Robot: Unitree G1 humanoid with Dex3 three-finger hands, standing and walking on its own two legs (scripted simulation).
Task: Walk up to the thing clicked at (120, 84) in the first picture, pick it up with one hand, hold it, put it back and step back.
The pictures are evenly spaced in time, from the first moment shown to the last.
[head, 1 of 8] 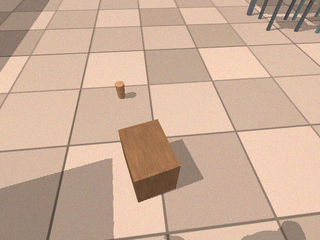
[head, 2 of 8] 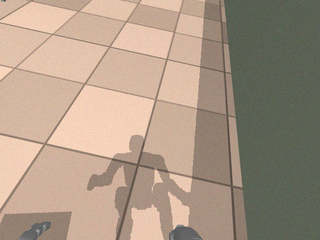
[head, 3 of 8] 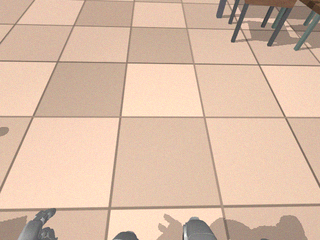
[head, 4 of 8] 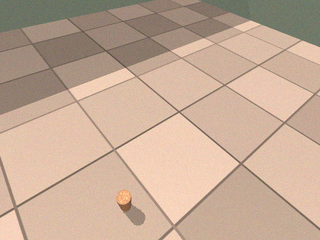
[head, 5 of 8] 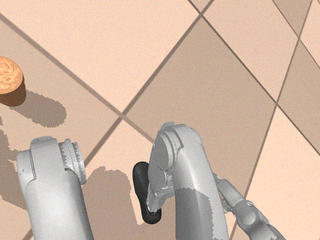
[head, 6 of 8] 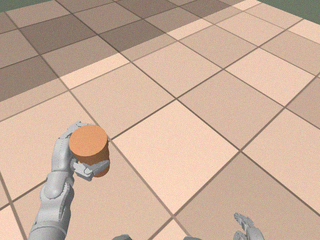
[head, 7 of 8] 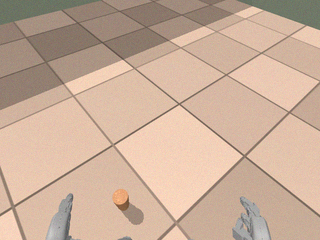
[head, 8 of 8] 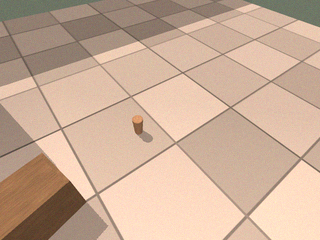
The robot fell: no
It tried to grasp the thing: yes
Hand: left
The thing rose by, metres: 0.68
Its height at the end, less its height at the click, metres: +0.00
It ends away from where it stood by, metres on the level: 0.02
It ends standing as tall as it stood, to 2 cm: yes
